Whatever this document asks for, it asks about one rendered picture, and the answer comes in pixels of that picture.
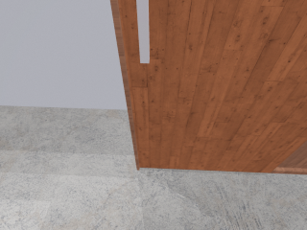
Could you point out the wardrobe door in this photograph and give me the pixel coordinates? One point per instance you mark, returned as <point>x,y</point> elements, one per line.
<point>298,159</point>
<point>225,88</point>

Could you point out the handle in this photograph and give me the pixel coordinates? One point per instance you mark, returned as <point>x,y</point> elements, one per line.
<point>142,7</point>

